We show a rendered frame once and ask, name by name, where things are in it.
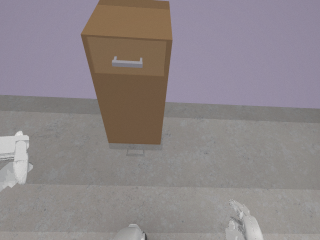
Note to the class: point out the robot left shin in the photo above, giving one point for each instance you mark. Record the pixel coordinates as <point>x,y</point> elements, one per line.
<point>134,225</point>

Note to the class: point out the left robot thigh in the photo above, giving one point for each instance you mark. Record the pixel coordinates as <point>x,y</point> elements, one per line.
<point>130,233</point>

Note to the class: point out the left robot hand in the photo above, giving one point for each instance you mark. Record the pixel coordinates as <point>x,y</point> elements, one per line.
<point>14,148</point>

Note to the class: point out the handle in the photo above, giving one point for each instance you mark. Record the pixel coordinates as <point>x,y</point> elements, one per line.
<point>126,63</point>

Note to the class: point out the drawer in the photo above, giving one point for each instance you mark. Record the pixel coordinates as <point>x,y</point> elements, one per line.
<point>103,50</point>

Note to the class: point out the right robot hand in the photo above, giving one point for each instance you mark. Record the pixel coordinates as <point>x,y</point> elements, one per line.
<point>246,229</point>

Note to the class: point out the cabinet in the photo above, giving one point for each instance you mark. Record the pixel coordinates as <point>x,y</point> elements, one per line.
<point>132,105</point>

